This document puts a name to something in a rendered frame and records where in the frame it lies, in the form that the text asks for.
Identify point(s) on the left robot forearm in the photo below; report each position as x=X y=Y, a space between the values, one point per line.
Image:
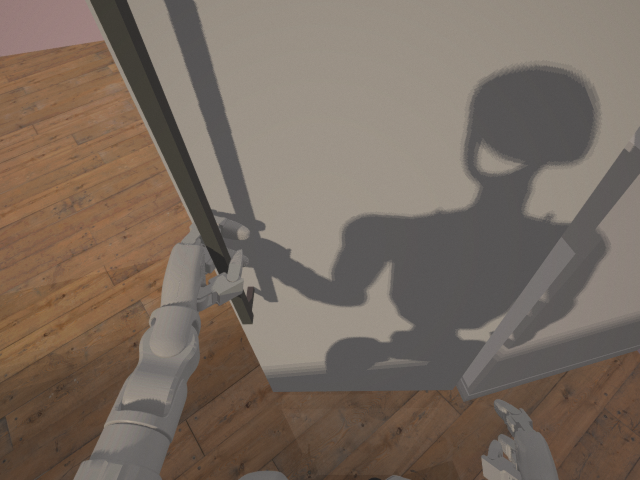
x=144 y=418

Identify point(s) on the fridge door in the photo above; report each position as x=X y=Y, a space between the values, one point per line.
x=404 y=166

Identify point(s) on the robot left hand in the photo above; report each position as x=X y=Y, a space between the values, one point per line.
x=190 y=262

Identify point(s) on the robot right hand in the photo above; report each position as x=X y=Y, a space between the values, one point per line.
x=529 y=454

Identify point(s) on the handle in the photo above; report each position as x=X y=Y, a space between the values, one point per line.
x=123 y=34

